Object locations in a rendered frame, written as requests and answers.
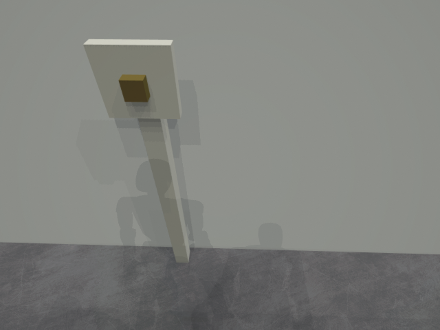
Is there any panel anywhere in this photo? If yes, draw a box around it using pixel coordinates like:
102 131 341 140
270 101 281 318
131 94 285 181
83 39 190 263

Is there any button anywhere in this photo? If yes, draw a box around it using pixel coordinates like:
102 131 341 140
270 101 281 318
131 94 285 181
119 74 150 102

